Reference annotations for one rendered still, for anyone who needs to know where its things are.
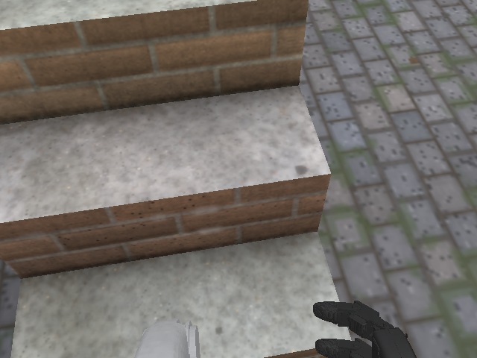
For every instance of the right robot hand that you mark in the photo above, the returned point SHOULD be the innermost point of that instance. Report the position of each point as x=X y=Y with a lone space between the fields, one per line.
x=387 y=341

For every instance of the left robot thigh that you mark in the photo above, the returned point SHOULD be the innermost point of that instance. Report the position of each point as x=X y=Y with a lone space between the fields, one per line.
x=170 y=339

